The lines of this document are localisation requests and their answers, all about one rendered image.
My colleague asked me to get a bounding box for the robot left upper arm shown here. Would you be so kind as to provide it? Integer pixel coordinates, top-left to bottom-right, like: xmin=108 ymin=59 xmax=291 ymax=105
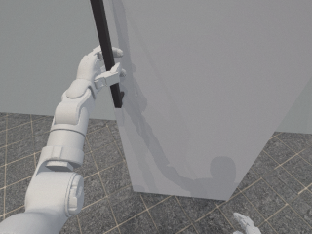
xmin=0 ymin=172 xmax=85 ymax=234

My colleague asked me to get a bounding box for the left robot forearm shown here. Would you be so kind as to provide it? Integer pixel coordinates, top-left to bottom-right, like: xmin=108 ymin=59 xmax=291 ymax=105
xmin=24 ymin=79 xmax=97 ymax=209

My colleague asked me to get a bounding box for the fridge door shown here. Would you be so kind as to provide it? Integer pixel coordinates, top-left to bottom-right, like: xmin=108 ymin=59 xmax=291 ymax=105
xmin=88 ymin=0 xmax=312 ymax=201

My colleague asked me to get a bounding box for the left robot hand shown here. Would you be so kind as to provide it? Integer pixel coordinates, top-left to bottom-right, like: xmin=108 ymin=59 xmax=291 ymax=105
xmin=76 ymin=45 xmax=127 ymax=94

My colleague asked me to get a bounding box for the handle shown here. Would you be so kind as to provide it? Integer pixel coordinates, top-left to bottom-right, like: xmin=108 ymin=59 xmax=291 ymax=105
xmin=90 ymin=0 xmax=125 ymax=108

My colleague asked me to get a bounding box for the right robot hand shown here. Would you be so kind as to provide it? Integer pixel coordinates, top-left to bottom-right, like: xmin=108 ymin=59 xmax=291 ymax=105
xmin=233 ymin=212 xmax=261 ymax=234

